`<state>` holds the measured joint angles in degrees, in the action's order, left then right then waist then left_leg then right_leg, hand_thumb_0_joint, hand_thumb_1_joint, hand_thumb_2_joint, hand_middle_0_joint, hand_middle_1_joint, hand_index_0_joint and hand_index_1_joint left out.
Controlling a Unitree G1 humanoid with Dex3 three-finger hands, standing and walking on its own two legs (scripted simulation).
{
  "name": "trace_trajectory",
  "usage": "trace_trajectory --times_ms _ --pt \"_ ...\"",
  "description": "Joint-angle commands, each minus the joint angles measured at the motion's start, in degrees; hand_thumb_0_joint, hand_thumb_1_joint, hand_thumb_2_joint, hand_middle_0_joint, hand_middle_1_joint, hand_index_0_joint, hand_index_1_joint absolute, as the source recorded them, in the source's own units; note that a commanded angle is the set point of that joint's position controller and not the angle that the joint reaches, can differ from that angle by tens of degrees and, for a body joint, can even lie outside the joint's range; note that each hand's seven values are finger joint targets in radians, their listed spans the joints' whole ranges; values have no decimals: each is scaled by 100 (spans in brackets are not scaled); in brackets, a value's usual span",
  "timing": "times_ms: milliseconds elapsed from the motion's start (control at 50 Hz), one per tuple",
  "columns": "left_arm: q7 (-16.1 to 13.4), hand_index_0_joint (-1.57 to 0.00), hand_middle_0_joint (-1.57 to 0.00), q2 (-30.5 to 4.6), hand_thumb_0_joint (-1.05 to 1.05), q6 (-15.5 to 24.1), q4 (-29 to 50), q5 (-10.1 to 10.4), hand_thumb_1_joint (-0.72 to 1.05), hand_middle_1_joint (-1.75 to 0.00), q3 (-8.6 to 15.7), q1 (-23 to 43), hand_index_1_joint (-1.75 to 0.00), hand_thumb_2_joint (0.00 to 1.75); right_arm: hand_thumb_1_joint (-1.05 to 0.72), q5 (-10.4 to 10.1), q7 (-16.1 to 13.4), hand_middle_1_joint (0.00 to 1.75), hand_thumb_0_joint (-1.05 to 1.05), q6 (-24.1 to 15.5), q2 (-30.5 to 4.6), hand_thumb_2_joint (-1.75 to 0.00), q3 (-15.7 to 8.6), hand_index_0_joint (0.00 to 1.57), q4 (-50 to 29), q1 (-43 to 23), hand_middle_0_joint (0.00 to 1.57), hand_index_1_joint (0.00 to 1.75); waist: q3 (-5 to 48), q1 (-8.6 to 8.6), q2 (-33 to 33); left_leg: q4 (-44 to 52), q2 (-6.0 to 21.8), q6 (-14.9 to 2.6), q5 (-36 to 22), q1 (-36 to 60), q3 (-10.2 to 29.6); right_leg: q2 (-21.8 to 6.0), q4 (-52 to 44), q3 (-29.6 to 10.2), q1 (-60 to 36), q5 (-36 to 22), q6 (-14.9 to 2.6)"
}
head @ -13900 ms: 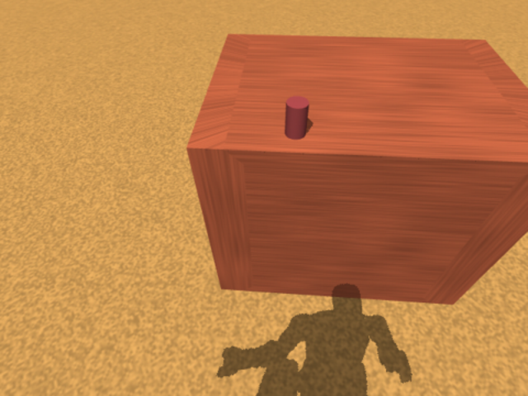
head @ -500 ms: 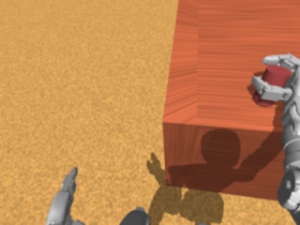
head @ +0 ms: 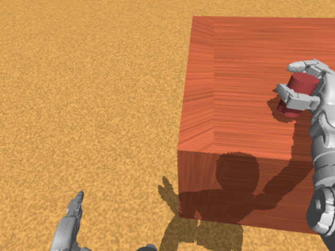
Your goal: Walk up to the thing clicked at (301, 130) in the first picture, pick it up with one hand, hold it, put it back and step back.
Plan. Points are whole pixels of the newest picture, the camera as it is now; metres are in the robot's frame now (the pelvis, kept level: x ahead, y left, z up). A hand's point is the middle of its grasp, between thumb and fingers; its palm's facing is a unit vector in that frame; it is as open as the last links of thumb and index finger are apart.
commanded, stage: settle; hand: right
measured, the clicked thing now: (296, 95) +0.48 -0.21 +0.11
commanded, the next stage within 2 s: lift in 0.26 s
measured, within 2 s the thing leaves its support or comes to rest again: neither
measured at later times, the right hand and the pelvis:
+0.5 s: hand (299, 82) +0.48 -0.20 +0.15, palm faces +0.13 +0.99 +0.01, open 7.4 cm; pelvis +0.00 +0.00 +0.01, yaw +0 degrees
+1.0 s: hand (322, 75) +0.42 -0.19 +0.22, palm faces +0.13 +0.99 -0.01, open 7.4 cm; pelvis +0.01 +0.00 +0.02, yaw +0 degrees
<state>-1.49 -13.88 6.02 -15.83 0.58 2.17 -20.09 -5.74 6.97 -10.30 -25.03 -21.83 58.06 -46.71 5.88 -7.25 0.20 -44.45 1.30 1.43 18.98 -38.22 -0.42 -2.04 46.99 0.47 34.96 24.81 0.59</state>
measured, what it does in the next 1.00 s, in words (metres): stands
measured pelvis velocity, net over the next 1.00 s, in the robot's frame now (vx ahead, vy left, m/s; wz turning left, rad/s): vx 0.01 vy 0.00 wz -0.01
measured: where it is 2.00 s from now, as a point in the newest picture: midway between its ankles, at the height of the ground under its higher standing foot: outside the picture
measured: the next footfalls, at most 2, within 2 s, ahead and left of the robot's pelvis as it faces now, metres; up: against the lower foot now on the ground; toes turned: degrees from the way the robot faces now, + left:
none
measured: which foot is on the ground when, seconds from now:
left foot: down 0.00-1.00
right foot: down 0.00-1.00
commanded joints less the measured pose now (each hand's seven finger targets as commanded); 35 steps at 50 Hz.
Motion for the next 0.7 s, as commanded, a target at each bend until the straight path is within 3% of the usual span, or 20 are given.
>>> trace_trajectory --times_ms 0,20,40,60,80,120,160,220,240,260,280,300,360,420,460,520,580,600,620,680 --pt "-112 -5 -5 -784 0 296 933 21 -56 -5 406 144 -6 6 -53 -108 -37 138 0 -441 -1511 -125 -196 139 -1773 -3061 137 138 2652 58 522 371 -166 -182 -2150 1570 -67 151 -570 6 -1251 -2405 -47" --pt "-99 -5 -5 -694 0 286 824 19 -55 -5 337 52 -6 6 -54 -117 -29 139 0 -430 -1376 -126 -107 139 -1656 -2984 138 139 2494 48 512 369 -184 -187 -2139 1501 -98 142 -587 -10 -1271 -2483 -27" --pt "-110 -5 -5 -836 0 291 795 20 -56 -5 484 -82 -6 6 -53 -129 -17 137 0 -416 -1385 -124 -142 138 -1703 -2954 137 137 2572 -9 571 370 -182 -194 -2224 1484 -105 140 -582 -14 -1394 -2625 -16" --pt "-96 -5 -5 -725 0 304 948 25 -56 -5 310 14 -6 6 -54 -132 2 137 0 -388 -1297 -125 -70 138 -1618 -2891 137 137 2563 16 395 419 -182 -170 -2266 1569 -104 144 -585 -7 -1388 -2642 -37" --pt "-108 -5 -5 -720 0 304 922 33 -56 -5 296 73 -6 6 -55 -113 -12 138 0 -380 -1488 -125 -178 138 -1642 -2860 136 138 2542 97 373 410 -160 -171 -2369 1725 -81 168 -591 20 -1234 -2615 -40" --pt "-124 -4 -5 -923 0 267 682 24 -56 -5 532 -112 -6 6 -53 -109 -23 140 0 -345 -1602 -128 -285 139 -1632 -2818 137 140 2471 66 489 412 -148 -187 -2454 1727 -67 176 -654 34 -1260 -2689 -34" --pt "-113 -5 -5 -839 0 292 756 30 -56 -5 493 83 -6 6 -55 -135 -8 140 0 -335 -1367 -128 -94 138 -1779 -2992 137 140 2446 54 525 487 -177 -183 -2286 1576 -84 134 -671 13 -1464 -2698 -25" --pt "-94 -4 -5 -759 0 294 604 30 -56 -5 376 42 -6 6 -56 -127 -10 142 0 -288 -1374 -131 -166 139 -1472 -2717 137 142 2278 108 306 523 -158 -180 -2205 1700 -79 160 -737 29 -1182 -2400 -51" --pt "-98 -4 -5 -754 0 308 847 41 -56 -5 341 322 -5 6 -56 -139 -26 142 0 -349 -1559 -131 -197 139 -1994 -3100 138 143 2550 199 427 538 -121 -168 -2266 1953 -40 179 -767 57 -1228 -2388 -59" --pt "-128 -5 -5 -879 0 327 942 55 -56 -5 479 471 -5 6 -56 -116 -32 143 0 -349 -1656 -131 -242 139 -1970 -3095 138 143 2770 195 397 517 -114 -148 -2319 2036 -37 180 -741 65 -1324 -2380 -78" --pt "-160 -4 -5 -978 0 298 571 37 -56 -5 622 11 -5 6 -54 -122 -26 143 0 -273 -1472 -133 -145 138 -1727 -2873 136 143 2503 110 341 544 -118 -153 -2321 1945 -34 199 -768 84 -1271 -2325 -83" --pt "-135 -4 -5 -906 0 275 456 46 -56 -5 521 -166 -5 6 -56 -155 -1 144 0 -212 -1382 -133 -169 139 -1450 -2551 137 144 2202 133 231 582 -152 -162 -2258 1829 -81 174 -823 49 -1230 -2363 -70" --pt "-149 -5 -5 -821 0 327 714 53 -55 -6 413 332 -6 5 -51 -157 -25 145 0 -285 -1534 -134 -153 139 -2061 -3182 137 145 2584 197 445 594 -138 -167 -2312 1908 -67 163 -820 47 -1499 -2538 -52" --pt "-116 -6 -5 -689 0 314 502 71 -54 -6 327 205 -6 5 -49 -209 -11 142 0 -157 -1149 -132 22 136 -1696 -2588 134 142 2146 246 355 714 -150 -166 -2038 1843 -82 165 -959 54 -1364 -2259 -57" --pt "-143 -6 -5 -816 0 336 642 56 -54 -6 384 345 -5 4 -49 -205 -62 142 0 -180 -1366 -132 -62 136 -2206 -2889 135 142 2595 297 515 702 -176 -181 -2141 1894 -102 122 -956 33 -1726 -2544 -16" --pt "-179 -5 -5 -988 0 312 341 63 -54 -6 656 29 -5 5 -50 -266 -82 141 0 -49 -1163 -131 6 136 -2158 -2505 134 141 2364 216 410 747 -170 -187 -2309 1952 -133 139 -1008 40 -1727 -2656 -17" --pt "-148 -5 -5 -596 0 321 460 89 -54 -6 232 351 -5 5 -52 -284 -119 142 0 28 -1150 -131 20 137 -2453 -2499 136 142 2333 396 358 790 -136 -188 -2417 2206 -117 160 -1031 77 -1663 -2738 -33" --pt "-174 -5 -5 -588 0 305 335 92 -55 -5 284 286 -5 5 -54 -321 -135 141 0 32 -1134 -130 42 137 -2979 -2711 136 141 2443 456 446 786 -122 -190 -2468 2338 -112 163 -1075 76 -1708 -2742 -26" --pt "-206 -5 -5 -852 0 308 385 97 -55 -6 509 296 -5 5 -54 -332 -157 141 0 113 -1145 -130 -3 137 -2809 -2530 136 141 2497 397 429 781 -143 -207 -2518 2291 -131 141 -1097 55 -1864 -2885 -10" --pt "-257 -5 -5 -1018 0 275 313 86 -54 -6 667 125 -5 5 -55 -322 -206 141 0 335 -1051 -130 102 138 -3007 -2155 137 141 2149 406 336 916 -161 -196 -2319 2175 -183 113 -1214 36 -2019 -2840 -11"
